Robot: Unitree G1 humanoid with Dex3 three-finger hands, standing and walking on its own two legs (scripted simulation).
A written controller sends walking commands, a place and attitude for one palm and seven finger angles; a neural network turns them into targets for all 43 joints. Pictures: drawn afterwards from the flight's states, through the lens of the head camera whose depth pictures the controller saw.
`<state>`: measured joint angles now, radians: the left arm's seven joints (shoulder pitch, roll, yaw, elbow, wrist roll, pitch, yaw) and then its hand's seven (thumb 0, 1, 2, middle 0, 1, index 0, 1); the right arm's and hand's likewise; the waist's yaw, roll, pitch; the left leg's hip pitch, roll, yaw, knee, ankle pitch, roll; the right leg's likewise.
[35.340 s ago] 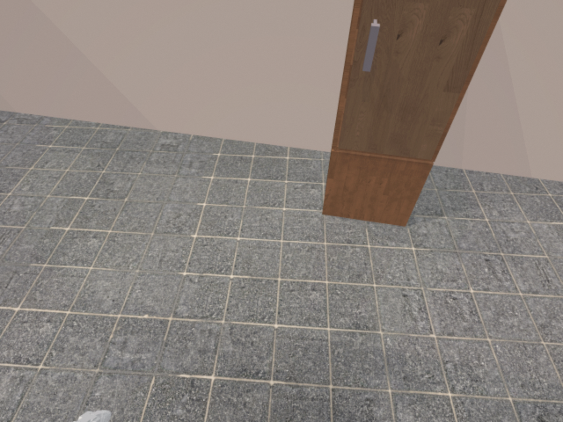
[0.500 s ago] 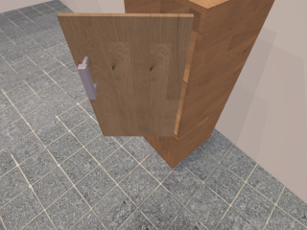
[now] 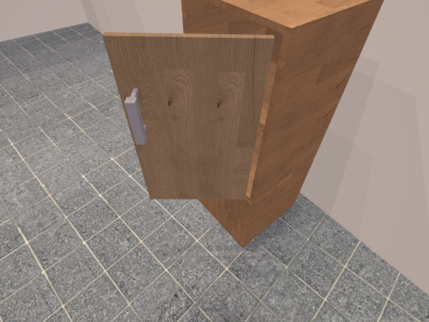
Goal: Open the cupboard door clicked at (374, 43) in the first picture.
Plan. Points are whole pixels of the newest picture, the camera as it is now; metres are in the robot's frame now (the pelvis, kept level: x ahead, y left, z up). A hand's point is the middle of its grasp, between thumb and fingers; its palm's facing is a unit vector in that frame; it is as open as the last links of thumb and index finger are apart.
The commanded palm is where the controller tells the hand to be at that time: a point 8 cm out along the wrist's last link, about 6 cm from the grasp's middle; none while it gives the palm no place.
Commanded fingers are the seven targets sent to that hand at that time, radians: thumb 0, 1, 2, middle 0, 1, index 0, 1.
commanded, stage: come to a stop and stand still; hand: left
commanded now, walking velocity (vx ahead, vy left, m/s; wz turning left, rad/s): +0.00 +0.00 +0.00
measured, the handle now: (138, 116) +0.56 +0.22 +0.07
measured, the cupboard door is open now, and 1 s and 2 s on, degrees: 51 51 51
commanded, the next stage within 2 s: look again from close up in 0.24 s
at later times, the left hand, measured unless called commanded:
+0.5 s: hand out of the picture -0.02 +0.15 -0.16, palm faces +0.02 -0.98 -0.19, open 7.4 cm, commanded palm none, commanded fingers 0.00 0.90 0.90 -0.20 -0.30 -0.20 -0.30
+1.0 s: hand out of the picture +0.05 +0.16 -0.12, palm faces +0.22 -0.94 -0.25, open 7.2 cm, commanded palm +0.10 +0.20 -0.05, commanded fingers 0.00 0.76 0.84 -0.21 -0.39 -0.21 -0.39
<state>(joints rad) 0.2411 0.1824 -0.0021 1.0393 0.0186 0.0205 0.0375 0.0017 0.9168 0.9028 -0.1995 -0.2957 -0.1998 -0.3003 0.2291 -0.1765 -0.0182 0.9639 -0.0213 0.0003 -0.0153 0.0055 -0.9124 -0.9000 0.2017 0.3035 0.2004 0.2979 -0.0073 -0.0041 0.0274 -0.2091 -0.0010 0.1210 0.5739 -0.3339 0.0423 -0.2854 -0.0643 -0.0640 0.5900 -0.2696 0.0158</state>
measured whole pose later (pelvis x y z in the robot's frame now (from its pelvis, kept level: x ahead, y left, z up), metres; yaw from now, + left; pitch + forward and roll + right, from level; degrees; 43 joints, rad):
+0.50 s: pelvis -0.01 -0.01 +0.01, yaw +0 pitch -2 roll +1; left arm 0.31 0.13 -0.02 1.10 0.01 0.00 0.03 0.00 0.91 0.90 -0.20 -0.30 -0.20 -0.30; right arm 0.32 -0.16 0.01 1.09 -0.02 -0.01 -0.01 0.01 -0.91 -0.90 0.20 0.30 0.20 0.30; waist 0.00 0.02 0.03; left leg -0.16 -0.01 0.12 0.43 -0.24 0.03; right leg -0.25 -0.06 -0.07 0.48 -0.20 0.00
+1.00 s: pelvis -0.01 -0.03 +0.01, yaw +1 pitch -2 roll +1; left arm 0.51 0.17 0.00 0.51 -0.11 0.06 0.11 0.06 0.97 0.90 -0.20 -0.30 -0.20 -0.31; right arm 0.38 -0.17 0.02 0.98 0.03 -0.15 -0.07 0.02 -0.93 -0.90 0.21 0.30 0.20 0.30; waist 0.00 0.01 0.02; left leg -0.19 0.03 0.10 0.49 -0.27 0.00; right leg -0.26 -0.03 -0.09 0.52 -0.23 -0.03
